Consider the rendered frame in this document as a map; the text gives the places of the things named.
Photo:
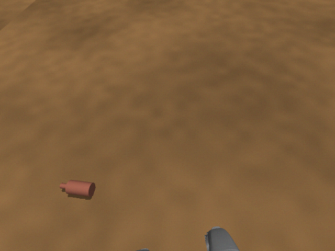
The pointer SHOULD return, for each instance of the bottle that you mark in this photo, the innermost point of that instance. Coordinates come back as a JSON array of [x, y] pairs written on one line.
[[81, 188]]

